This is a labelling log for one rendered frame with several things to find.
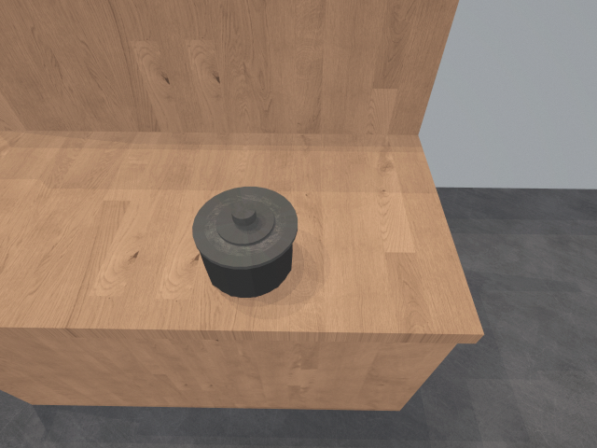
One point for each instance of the knob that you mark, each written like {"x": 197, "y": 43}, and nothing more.
{"x": 243, "y": 213}

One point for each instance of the table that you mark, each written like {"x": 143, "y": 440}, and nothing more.
{"x": 120, "y": 119}

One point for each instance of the lid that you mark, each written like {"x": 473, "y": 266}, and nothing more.
{"x": 228, "y": 245}

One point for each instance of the pot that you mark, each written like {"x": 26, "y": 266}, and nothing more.
{"x": 252, "y": 282}

